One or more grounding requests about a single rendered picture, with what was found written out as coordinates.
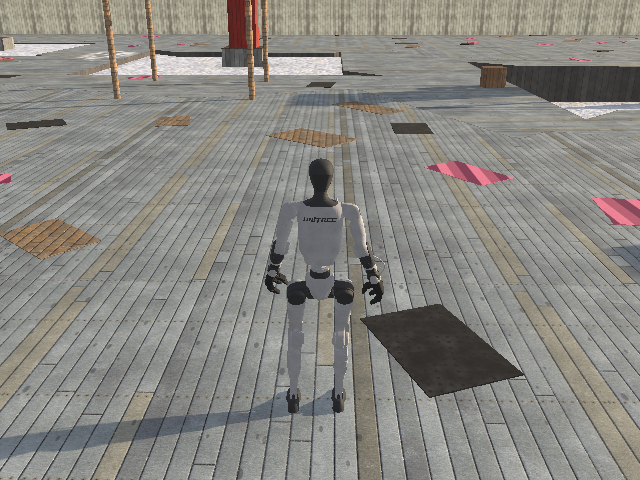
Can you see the robot left forearm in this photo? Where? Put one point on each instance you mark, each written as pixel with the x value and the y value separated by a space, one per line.
pixel 274 262

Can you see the left robot hand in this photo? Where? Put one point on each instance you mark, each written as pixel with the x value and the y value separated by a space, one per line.
pixel 277 279

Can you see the robot right upper arm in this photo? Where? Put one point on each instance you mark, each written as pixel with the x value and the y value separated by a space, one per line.
pixel 352 212

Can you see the right robot hand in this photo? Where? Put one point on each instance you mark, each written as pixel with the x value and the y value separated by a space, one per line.
pixel 378 289

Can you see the robot left shin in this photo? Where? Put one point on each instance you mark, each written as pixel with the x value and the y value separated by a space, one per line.
pixel 293 365

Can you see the humanoid robot torso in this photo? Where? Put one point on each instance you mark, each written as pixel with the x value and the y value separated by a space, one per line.
pixel 320 234

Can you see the robot right forearm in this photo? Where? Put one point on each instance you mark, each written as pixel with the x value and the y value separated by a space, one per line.
pixel 370 267

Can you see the robot left upper arm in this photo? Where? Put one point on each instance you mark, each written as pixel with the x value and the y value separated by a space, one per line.
pixel 289 211

